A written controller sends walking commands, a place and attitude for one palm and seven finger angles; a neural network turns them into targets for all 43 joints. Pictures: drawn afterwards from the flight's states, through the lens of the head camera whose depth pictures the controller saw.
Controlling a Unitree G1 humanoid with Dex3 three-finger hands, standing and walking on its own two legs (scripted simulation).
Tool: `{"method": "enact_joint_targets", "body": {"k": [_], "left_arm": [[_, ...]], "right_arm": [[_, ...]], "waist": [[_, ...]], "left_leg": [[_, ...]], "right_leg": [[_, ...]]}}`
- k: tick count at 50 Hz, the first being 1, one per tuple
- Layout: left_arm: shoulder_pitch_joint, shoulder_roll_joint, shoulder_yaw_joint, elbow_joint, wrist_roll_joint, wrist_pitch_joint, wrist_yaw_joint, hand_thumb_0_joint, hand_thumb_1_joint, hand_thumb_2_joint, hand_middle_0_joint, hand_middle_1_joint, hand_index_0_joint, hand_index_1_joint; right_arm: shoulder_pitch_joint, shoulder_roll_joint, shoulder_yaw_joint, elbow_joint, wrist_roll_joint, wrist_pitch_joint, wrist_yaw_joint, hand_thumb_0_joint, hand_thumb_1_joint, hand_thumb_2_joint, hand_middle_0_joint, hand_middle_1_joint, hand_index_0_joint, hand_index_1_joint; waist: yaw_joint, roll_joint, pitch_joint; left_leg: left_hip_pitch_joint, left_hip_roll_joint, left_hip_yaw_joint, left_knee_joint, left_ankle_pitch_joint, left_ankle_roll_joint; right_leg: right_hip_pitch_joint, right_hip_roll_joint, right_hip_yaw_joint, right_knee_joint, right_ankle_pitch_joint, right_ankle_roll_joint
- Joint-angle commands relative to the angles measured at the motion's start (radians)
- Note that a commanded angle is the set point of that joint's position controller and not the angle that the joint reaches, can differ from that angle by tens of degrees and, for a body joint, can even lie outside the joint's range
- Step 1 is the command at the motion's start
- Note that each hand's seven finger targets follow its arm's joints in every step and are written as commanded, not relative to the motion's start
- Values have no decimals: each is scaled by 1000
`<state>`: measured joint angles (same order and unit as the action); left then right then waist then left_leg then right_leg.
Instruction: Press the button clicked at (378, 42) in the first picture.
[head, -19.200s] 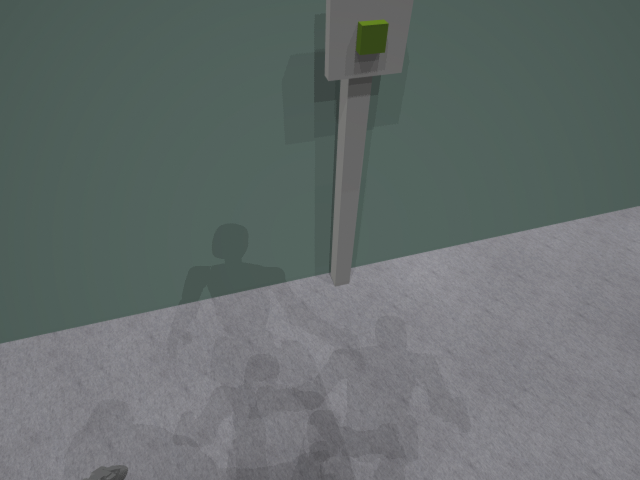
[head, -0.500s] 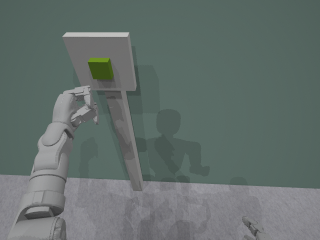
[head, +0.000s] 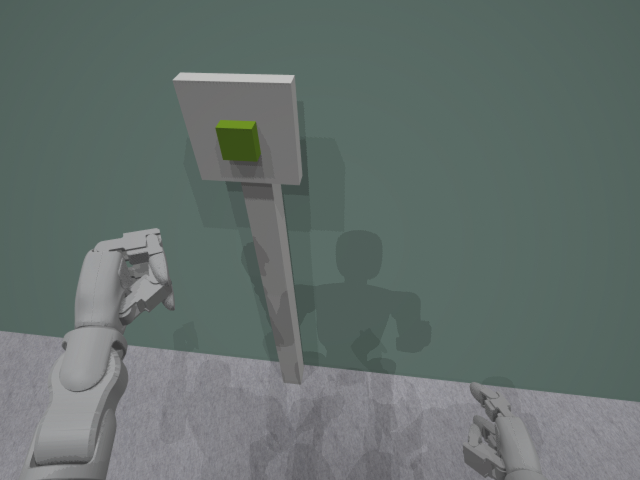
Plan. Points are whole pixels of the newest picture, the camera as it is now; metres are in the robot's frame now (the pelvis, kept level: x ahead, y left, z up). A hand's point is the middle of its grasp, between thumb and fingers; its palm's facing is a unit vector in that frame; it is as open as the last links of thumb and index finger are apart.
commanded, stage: draw the hand back to the body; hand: left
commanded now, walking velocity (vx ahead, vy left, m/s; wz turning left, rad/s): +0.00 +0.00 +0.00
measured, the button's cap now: (239, 139) +0.56 +0.19 +0.17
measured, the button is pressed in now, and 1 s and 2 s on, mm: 0 0 0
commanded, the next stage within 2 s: step back with the hand held close in 0.80 s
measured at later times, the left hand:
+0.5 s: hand (102, 331) +0.21 +0.24 +0.16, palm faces +0.37 -0.85 -0.37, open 3.1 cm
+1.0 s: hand (85, 326) +0.21 +0.25 +0.16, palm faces +0.40 -0.83 -0.39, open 3.1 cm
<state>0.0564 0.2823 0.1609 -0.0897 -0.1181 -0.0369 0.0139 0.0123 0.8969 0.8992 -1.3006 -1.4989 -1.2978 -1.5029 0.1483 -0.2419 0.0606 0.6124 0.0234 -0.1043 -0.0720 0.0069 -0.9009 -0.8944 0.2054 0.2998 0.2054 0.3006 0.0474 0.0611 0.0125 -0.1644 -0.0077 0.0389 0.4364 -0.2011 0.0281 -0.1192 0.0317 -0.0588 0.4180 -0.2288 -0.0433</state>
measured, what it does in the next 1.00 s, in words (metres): stands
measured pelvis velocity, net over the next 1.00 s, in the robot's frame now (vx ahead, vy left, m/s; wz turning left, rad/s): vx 0.02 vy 0.01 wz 0.00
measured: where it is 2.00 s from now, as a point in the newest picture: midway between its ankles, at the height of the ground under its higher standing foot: outside the picture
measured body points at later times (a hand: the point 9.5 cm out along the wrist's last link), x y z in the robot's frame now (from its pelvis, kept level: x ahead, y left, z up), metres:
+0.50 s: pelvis +0.02 +0.01 +0.00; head -0.01 -0.02 +0.45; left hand +0.18 +0.28 +0.18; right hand +0.20 -0.22 -0.08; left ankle +0.03 +0.10 -0.74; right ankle +0.01 -0.09 -0.74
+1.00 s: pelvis +0.02 +0.01 +0.00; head +0.00 -0.01 +0.45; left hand +0.18 +0.30 +0.19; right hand +0.22 -0.20 -0.08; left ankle +0.03 +0.10 -0.74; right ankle +0.01 -0.09 -0.74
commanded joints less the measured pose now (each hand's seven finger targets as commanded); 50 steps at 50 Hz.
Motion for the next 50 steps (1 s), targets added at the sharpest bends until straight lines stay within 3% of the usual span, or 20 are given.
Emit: {"method": "enact_joint_targets", "body": {"k": [1, 4, 10, 18, 20, 26, 30, 34, 41, 45, 46, 47, 48, 49, 50], "left_arm": [[-193, 180, 95, -287, 33, -107, 74, 0, 900, 900, -1300, -1500, -1300, -1500], [-123, 167, 92, -341, 44, -118, 83, 0, 900, 900, -1300, -1500, -1300, -1500], [70, 177, 133, -385, 48, -127, 87, 0, 900, 900, -1300, -1500, -1300, -1500], [260, 181, 177, -510, 47, -137, 90, 0, 900, 900, -1300, -1500, -1300, -1500], [310, 199, 202, -523, 48, -138, 94, 0, 900, 900, -1300, -1500, -1300, -1500], [433, 198, 228, -574, 45, -138, 99, 0, 900, 900, -1300, -1500, -1300, -1500], [363, 184, 197, -587, 59, -137, 105, 0, 900, 900, -1300, -1500, -1300, -1500], [370, 184, 203, -571, 59, -132, 110, 0, 900, 900, -1300, -1500, -1300, -1500], [382, 185, 209, -580, 56, -124, 108, 0, 900, 900, -1300, -1500, -1300, -1500], [396, 196, 225, -568, 53, -120, 107, 0, 900, 900, -1300, -1500, -1300, -1500], [339, 199, 221, -570, 53, -120, 108, 0, 900, 900, -1300, -1500, -1300, -1500], [250, 331, 350, -658, 52, -160, 111, 0, 900, 900, -1300, -1500, -1300, -1500], [372, 248, 293, -568, 52, -164, 101, 0, 900, 900, -1300, -1500, -1300, -1500], [438, 219, 267, -548, 58, -165, 97, 0, 900, 900, -1300, -1500, -1300, -1500], [448, 219, 266, -582, 58, -174, 93, 0, 900, 900, -1300, -1500, -1300, -1500]], "right_arm": [[-116, -88, -39, -128, -17, -29, -13, 0, -900, -900, 200, 300, 200, 300], [-124, -84, -41, -128, -23, -19, -9, 0, -900, -900, 200, 300, 200, 300], [-130, -89, -53, -132, -30, -8, -1, 0, -900, -900, 200, 300, 200, 300], [-122, -82, -64, -149, -29, -5, 6, 0, -900, -900, 200, 300, 200, 300], [-119, -85, -67, -152, -32, -12, 3, 0, -900, -900, 200, 300, 200, 300], [-104, -82, -70, -165, -28, -24, -2, 0, -900, -900, 200, 300, 200, 300], [-98, -88, -70, -154, -31, -34, -8, 0, -900, -900, 200, 300, 200, 300], [-93, -84, -69, -151, -33, -36, -12, 0, -900, -900, 200, 300, 200, 300], [-98, -80, -62, -154, -34, -31, -7, 0, -900, -900, 200, 300, 200, 300], [-100, -80, -63, -158, -35, -27, -6, 0, -900, -900, 200, 300, 200, 300], [-102, -80, -63, -153, -33, -24, -8, 0, -900, -900, 200, 300, 200, 300], [-90, -107, -69, -197, -22, -3, -2, 0, -900, -900, 200, 300, 200, 300], [-83, -93, -70, -178, -27, 9, -3, 0, -900, -900, 200, 300, 200, 300], [-76, -95, -74, -184, -30, 21, 2, 0, -900, -900, 200, 300, 200, 300], [-84, -99, -79, -192, -32, 27, 4, 0, -900, -900, 200, 300, 200, 300]], "waist": [[-11, -30, -124], [-6, 27, -122], [8, -62, -84], [14, 4, -64], [18, -21, -54], [23, -14, -31], [8, 5, -12], [14, -31, -36], [21, 9, -34], [26, -22, -30], [16, -15, -26], [-20, -7, 49], [-24, -43, 29], [-24, -64, 4], [-23, -38, -25]], "left_leg": [[135, 17, -46, -102, 47, 13], [157, 17, -46, -110, 90, 6], [142, 20, -51, -112, 130, 6], [132, 25, -49, -96, 159, 2], [127, 24, -46, -92, 154, 2], [111, 29, -49, -87, 148, -1], [121, 27, -53, -86, 127, 2], [129, 27, -56, -84, 145, 4], [116, 29, -61, -88, 168, -5], [109, 29, -58, -86, 174, -3], [111, 30, -58, -88, 162, -3], [17, 48, -91, -57, 87, 23], [27, 46, -97, -38, 85, 25], [32, 46, -90, -27, 106, 24], [35, 46, -88, -24, 145, 24]], "right_leg": [[-5, -35, 70, -144, 48, 22], [18, -33, 64, -144, 92, 17], [36, -26, 58, -156, 114, 18], [32, -32, 63, -145, 139, 17], [24, -30, 64, -155, 134, 19], [14, -29, 64, -148, 127, 20], [-14, -28, 64, -158, 97, 19], [2, -30, 59, -141, 115, 19], [25, -30, 60, -134, 140, 15], [29, -27, 60, -140, 151, 16], [21, -29, 61, -140, 138, 17], [-87, -79, 155, -183, 145, 21], [-100, -103, 154, -183, 140, 17], [-103, -108, 151, -178, 149, 20], [-94, -110, 141, -161, 197, 23]]}}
